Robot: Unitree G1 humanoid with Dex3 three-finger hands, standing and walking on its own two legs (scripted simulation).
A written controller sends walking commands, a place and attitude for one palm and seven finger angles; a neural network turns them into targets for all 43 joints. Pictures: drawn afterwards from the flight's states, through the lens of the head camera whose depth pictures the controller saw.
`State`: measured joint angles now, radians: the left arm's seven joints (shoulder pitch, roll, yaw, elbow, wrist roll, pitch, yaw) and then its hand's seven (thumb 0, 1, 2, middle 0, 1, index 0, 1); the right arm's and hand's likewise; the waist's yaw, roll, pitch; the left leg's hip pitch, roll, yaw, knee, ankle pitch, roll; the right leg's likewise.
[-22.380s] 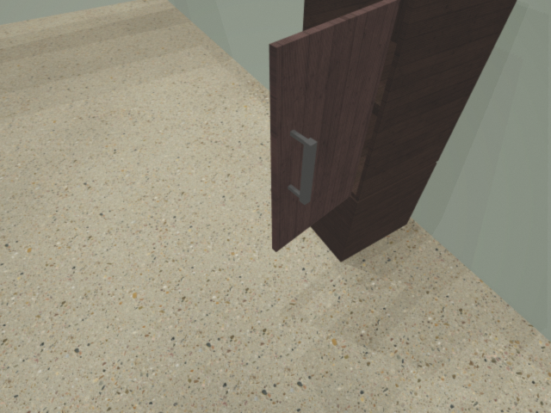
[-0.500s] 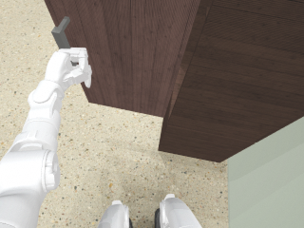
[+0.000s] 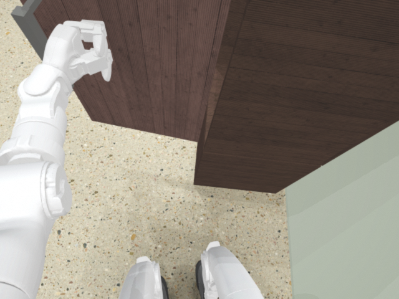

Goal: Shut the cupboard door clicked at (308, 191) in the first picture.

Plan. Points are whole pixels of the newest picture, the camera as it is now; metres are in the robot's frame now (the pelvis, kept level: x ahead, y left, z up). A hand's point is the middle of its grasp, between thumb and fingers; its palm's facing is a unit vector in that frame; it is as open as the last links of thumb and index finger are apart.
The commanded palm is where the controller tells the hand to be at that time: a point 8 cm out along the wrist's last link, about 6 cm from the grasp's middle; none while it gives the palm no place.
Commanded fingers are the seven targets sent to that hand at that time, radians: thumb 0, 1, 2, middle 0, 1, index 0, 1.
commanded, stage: push the door shut along its arc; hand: left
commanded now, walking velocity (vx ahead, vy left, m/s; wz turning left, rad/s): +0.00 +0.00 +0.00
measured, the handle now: (53, 48) +0.59 +0.19 +0.08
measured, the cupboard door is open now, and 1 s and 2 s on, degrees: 85 65 65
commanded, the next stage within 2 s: pull the fist back off the door in 0.56 s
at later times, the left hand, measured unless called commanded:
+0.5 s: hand (118, 44) +0.57 +0.07 +0.10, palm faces -0.42 -0.91 -0.02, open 3.3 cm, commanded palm +0.60 +0.09 +0.09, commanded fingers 0.00 0.90 0.90 -1.30 -1.50 -1.30 -1.50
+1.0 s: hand (135, 40) +0.60 +0.05 +0.08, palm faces -0.04 -1.00 -0.02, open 3.1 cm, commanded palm +0.56 +0.09 +0.09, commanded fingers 0.00 0.90 0.90 -1.30 -1.50 -1.30 -1.50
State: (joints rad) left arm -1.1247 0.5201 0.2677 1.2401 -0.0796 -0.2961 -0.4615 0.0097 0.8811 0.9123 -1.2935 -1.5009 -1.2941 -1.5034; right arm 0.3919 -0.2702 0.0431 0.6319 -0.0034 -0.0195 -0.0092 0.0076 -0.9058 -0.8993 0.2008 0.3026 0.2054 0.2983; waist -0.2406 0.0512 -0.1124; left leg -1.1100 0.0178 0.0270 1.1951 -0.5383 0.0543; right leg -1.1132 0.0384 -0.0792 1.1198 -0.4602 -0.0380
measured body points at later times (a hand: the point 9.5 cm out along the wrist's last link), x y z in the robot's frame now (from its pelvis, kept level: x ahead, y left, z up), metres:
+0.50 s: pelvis -0.01 -0.01 -0.02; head +0.18 +0.02 +0.39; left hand +0.59 +0.13 +0.10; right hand -0.03 -0.28 -0.11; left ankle +0.01 +0.08 -0.64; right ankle +0.03 -0.10 -0.64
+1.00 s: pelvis +0.01 -0.01 +0.00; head +0.19 +0.00 +0.41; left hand +0.60 +0.10 +0.08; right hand -0.07 -0.23 -0.10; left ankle +0.00 +0.08 -0.64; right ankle +0.03 -0.10 -0.64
